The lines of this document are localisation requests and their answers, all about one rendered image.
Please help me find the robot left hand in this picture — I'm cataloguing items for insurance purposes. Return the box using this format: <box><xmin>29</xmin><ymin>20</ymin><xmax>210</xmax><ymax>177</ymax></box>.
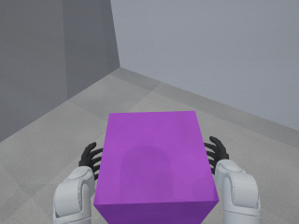
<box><xmin>78</xmin><ymin>142</ymin><xmax>103</xmax><ymax>180</ymax></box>

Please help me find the left robot forearm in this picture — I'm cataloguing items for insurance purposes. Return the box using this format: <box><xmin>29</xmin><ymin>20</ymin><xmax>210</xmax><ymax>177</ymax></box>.
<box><xmin>52</xmin><ymin>166</ymin><xmax>95</xmax><ymax>224</ymax></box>

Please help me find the right robot forearm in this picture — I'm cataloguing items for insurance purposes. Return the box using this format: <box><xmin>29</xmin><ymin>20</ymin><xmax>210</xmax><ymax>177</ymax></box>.
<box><xmin>215</xmin><ymin>159</ymin><xmax>263</xmax><ymax>224</ymax></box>

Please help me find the robot right hand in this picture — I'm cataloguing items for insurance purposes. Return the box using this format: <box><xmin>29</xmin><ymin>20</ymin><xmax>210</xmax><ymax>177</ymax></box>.
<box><xmin>204</xmin><ymin>136</ymin><xmax>229</xmax><ymax>175</ymax></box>

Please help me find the carton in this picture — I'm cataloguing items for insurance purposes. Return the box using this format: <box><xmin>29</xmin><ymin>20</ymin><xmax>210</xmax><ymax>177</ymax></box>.
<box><xmin>93</xmin><ymin>110</ymin><xmax>220</xmax><ymax>224</ymax></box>

